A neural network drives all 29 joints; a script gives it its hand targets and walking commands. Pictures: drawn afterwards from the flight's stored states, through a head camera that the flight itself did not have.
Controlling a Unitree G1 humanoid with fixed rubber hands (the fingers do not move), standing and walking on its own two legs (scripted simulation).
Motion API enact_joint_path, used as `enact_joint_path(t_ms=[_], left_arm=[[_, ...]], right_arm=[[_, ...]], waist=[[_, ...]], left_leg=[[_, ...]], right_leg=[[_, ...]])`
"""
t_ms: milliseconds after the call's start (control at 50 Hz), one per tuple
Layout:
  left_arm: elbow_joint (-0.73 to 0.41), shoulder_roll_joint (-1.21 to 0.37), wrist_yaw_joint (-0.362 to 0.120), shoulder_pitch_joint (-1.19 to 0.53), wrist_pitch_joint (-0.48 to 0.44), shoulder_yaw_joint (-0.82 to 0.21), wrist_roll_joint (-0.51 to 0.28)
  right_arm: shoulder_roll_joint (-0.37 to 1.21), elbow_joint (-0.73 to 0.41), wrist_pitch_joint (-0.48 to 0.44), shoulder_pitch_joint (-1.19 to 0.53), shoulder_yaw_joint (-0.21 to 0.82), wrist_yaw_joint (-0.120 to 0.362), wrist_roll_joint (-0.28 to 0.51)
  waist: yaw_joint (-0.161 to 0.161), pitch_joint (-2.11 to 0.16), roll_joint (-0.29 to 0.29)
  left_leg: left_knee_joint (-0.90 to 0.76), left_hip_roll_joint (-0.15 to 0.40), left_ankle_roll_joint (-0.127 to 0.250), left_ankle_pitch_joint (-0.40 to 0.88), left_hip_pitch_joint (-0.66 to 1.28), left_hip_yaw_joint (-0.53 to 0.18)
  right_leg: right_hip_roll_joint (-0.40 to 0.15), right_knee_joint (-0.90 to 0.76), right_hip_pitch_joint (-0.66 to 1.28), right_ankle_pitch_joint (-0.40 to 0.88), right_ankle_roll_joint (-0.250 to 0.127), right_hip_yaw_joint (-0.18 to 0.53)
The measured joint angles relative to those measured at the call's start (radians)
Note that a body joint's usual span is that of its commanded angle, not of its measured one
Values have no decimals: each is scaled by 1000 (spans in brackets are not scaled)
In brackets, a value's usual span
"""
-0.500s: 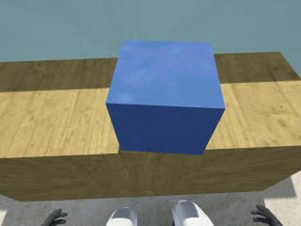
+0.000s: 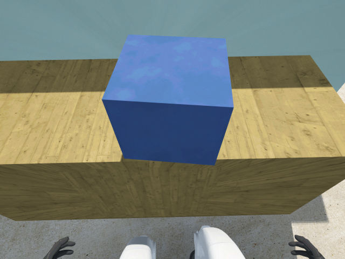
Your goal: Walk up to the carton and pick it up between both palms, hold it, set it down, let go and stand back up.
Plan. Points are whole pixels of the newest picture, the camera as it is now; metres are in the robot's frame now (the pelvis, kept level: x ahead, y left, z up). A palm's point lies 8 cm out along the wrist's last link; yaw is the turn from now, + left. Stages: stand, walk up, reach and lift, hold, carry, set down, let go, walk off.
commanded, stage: walk up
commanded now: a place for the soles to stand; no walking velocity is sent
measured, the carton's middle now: (172, 101) +0.50 +0.01 +0.04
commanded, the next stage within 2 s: reach and lift in 0.54 s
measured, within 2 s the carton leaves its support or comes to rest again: neither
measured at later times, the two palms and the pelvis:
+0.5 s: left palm out of the picture +0.11 +0.30 -0.08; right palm out of the picture +0.07 -0.32 -0.09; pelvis -0.01 +0.00 +0.01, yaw -2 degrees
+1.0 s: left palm (72, 239) +0.17 +0.26 -0.07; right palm (326, 247) +0.14 -0.32 -0.06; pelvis -0.01 -0.01 +0.00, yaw +0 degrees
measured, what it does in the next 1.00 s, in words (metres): stands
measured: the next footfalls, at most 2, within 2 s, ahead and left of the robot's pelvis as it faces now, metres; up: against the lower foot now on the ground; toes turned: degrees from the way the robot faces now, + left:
none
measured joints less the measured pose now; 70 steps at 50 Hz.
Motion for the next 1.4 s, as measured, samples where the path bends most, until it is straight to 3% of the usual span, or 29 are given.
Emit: enact_joint_path(t_ms=[160, 600, 680, 740, 860, 1040, 1220, 1400], left_arm=[[15, 2, 0, -11, 0, 0, 0], [15, 8, 0, -17, -8, 0, 0], [17, -22, 3, -116, 229, 0, 0], [9, -53, 4, -173, 317, 0, 0], [-94, -73, 4, -201, 376, 0, 0], [-160, -70, 4, -201, 374, 0, 0], [-197, -71, 8, -187, 294, 6, 0], [-207, -65, 9, -151, 187, 28, 0]], right_arm=[[0, 16, -1, 24, 0, 0, 0], [0, 19, -1, 0, 0, 0, 0], [0, 122, -144, -19, -56, 34, -39], [0, 140, -192, -38, -59, 51, -42], [0, 7, -207, -42, -60, 51, -42], [5, -86, -206, -15, -60, 49, -38], [69, -213, -212, 135, -60, 37, -5], [152, -463, -215, 200, -60, 11, 8]], waist=[[0, -1, -29], [0, 0, -32], [0, 0, 13], [0, 0, 46], [0, -1, 41], [0, 0, -41], [0, -1, -69], [0, -5, -69]], left_leg=[[-45, 1, 0, 37, 21, 45], [-56, 3, 0, 41, 23, 44], [-20, 11, 0, 27, -4, 12], [2, 15, 0, 19, -17, -3], [-3, 15, 0, 23, -15, -4], [-44, 15, -24, 46, 3, -1], [-148, 4, -30, 109, 34, 1], [-256, -16, -30, 179, 74, 27]], right_leg=[[-8, -16, 16, 4, 0, 48], [-7, -18, 13, 6, 2, 45], [-3, -18, 13, 6, 2, 13], [-1, -14, 13, 2, 2, -2], [-1, -13, 12, 0, 2, -3], [-2, -19, 14, 3, 2, 0], [-10, -92, 33, 45, 2, 1], [-24, -152, 46, 91, 2, 28]])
